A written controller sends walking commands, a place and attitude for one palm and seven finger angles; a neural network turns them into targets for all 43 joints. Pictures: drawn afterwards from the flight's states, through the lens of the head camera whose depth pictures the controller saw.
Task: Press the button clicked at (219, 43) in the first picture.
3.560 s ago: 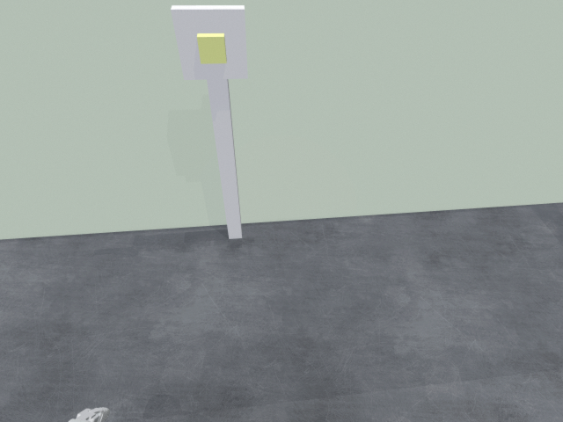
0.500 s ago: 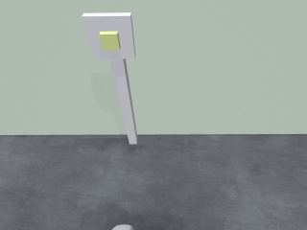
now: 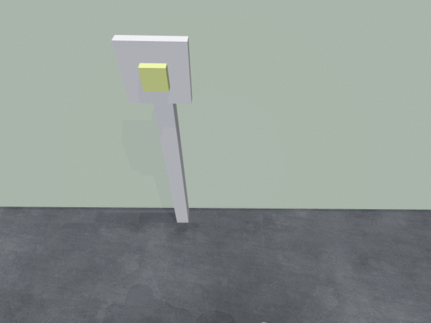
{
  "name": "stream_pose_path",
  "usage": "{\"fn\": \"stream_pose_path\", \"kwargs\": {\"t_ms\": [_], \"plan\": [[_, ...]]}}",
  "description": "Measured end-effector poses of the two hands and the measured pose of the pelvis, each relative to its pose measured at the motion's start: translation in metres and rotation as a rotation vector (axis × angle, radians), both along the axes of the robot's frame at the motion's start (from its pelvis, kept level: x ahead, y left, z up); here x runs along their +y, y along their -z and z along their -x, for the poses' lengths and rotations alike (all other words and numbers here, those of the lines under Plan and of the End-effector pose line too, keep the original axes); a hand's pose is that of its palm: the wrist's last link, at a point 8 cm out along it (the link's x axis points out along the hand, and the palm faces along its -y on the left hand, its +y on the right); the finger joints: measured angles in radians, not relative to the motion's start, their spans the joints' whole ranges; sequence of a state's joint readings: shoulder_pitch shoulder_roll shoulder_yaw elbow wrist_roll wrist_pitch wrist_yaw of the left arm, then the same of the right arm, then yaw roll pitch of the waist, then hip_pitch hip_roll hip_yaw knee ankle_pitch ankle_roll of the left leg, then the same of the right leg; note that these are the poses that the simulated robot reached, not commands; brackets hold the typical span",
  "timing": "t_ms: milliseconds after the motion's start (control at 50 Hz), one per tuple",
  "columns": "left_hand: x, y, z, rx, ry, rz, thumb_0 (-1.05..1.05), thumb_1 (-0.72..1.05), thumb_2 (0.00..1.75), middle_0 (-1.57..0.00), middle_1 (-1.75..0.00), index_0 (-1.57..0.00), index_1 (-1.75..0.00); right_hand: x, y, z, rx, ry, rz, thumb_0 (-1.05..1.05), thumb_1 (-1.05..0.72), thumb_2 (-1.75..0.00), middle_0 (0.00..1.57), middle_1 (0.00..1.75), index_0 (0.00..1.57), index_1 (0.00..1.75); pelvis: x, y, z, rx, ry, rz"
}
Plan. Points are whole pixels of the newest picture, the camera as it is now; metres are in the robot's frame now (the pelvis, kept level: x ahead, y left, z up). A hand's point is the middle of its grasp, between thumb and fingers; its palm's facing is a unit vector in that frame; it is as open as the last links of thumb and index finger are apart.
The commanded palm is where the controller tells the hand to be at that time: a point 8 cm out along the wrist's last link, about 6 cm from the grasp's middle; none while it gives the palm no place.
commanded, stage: take the last steps up to it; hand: left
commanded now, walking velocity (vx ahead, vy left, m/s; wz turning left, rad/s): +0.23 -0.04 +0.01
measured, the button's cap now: (155, 77) +0.66 +0.19 +0.11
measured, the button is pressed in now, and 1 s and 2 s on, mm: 0 0 0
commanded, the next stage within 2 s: come to a stop and stand still in 0.26 s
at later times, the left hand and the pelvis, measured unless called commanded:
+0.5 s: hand out of the picture +0.12 +0.18 -0.19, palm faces +0.06 -0.99 -0.11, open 7.4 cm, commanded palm none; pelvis +0.14 +0.02 +0.00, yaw +0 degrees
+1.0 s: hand (156, 290) +0.22 +0.14 -0.15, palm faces +0.01 -0.96 -0.26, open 7.4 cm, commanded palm none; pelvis +0.14 -0.04 +0.00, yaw -1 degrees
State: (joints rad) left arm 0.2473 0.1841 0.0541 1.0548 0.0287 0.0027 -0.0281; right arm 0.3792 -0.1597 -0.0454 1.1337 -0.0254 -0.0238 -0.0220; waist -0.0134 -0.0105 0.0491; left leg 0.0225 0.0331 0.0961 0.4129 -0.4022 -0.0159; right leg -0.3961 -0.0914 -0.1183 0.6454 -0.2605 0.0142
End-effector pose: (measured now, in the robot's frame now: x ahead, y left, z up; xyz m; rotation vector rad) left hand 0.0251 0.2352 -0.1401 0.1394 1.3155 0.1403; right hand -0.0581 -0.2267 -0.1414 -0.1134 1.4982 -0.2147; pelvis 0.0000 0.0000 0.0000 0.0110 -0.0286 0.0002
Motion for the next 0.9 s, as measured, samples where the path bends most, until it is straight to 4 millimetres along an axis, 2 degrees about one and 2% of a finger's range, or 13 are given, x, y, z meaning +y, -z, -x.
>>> {"fn": "stream_pose_path", "kwargs": {"t_ms": [60,100,180,280,360,420,520,640,720,800,860,900], "plan": [[-0.011,0.005,-0.04,-0.074,0.01,-0.019,0.0,0.91,0.9,-0.2,-0.3,-0.19,-0.3,-0.009,0.013,-0.002,0.062,0.014,-0.021,0.0,-0.92,-0.9,0.2,0.3,0.2,0.29,-0.012,0.011,-0.02,-0.006,-0.011,0.011],[-0.017,0.002,-0.053,-0.109,-0.008,-0.02,0.0,0.91,0.9,-0.2,-0.3,-0.19,-0.3,-0.013,0.012,-0.017,0.073,0.006,-0.027,0.01,-0.92,-0.9,0.2,0.3,0.2,0.29,-0.016,0.009,-0.03,-0.011,-0.022,0.019],[-0.024,-0.005,-0.061,-0.087,-0.036,-0.026,0.0,0.93,0.9,-0.2,-0.3,-0.2,-0.3,-0.018,0.004,-0.073,-0.012,-0.019,-0.021,0.01,-0.92,-0.9,0.2,0.3,0.2,0.29,-0.018,-0.001,-0.052,-0.005,-0.028,0.028],[-0.027,-0.002,-0.063,-0.006,-0.036,0.009,0.0,0.93,0.9,-0.2,-0.3,-0.2,-0.3,-0.011,-0.009,-0.153,-0.164,-0.047,-0.009,0.01,-0.92,-0.9,0.2,0.3,0.19,0.29,-0.012,-0.008,-0.081,0.008,-0.027,0.036],[-0.023,0.011,-0.066,0.046,-0.065,0.057,0.0,0.92,0.9,-0.2,-0.3,-0.2,-0.3,-0.007,-0.015,-0.2,-0.223,-0.079,0.034,0.01,-0.95,-0.9,0.2,0.3,0.2,0.29,0.001,-0.004,-0.107,0.004,-0.024,0.055],[-0.015,0.025,-0.072,0.096,-0.078,0.085,0.0,0.92,0.9,-0.2,-0.3,-0.2,-0.3,0.003,-0.014,-0.225,-0.251,-0.091,0.061,0.01,-0.94,-0.9,0.2,0.3,0.2,0.29,0.013,0.004,-0.127,0.004,-0.017,0.056],[-0.005,0.019,-0.099,0.135,-0.056,0.079,0.0,0.91,0.9,-0.2,-0.3,-0.2,-0.3,0.017,-0.021,-0.235,-0.207,-0.075,0.084,0.01,-0.95,-0.9,0.2,0.3,0.2,0.29,0.021,-0.005,-0.147,0.007,0.003,0.04],[0.006,0.008,-0.142,0.095,-0.019,0.031,0.0,0.91,0.9,-0.2,-0.3,-0.19,-0.3,0.015,-0.023,-0.23,-0.144,-0.027,0.073,0.0,-0.94,-0.9,0.2,0.3,0.2,0.3,0.016,-0.012,-0.153,0.009,0.021,0.041],[0.008,0.001,-0.169,0.038,0.001,-0.018,0.0,0.91,0.9,-0.2,-0.3,-0.19,-0.3,0.005,-0.017,-0.224,-0.124,-0.002,0.051,0.0,-0.93,-0.9,0.2,0.3,0.2,0.3,0.004,-0.011,-0.152,0.008,0.028,0.036],[-0.002,-0.008,-0.191,-0.032,0.022,-0.066,0.0,0.91,0.9,-0.2,-0.3,-0.19,-0.3,-0.012,-0.003,-0.22,-0.123,0.013,0.013,0.0,-0.92,-0.9,0.2,0.3,0.2,0.3,-0.013,-0.006,-0.15,0.004,0.032,0.019],[-0.015,-0.01,-0.198,-0.086,0.043,-0.106,0.0,0.91,0.9,-0.2,-0.3,-0.19,-0.3,-0.028,0.014,-0.22,-0.138,0.027,-0.021,0.0,-0.92,-0.9,0.2,0.3,0.2,0.3,-0.029,0.004,-0.149,0.002,0.037,-0.009],[-0.026,-0.016,-0.197,-0.095,0.053,-0.109,0.0,0.91,0.9,-0.2,-0.3,-0.19,-0.3,-0.036,0.018,-0.221,-0.141,0.029,-0.033,0.0,-0.91,-0.9,0.2,0.3,0.2,0.29,-0.033,0.004,-0.146,-0.005,0.028,-0.002]]}}
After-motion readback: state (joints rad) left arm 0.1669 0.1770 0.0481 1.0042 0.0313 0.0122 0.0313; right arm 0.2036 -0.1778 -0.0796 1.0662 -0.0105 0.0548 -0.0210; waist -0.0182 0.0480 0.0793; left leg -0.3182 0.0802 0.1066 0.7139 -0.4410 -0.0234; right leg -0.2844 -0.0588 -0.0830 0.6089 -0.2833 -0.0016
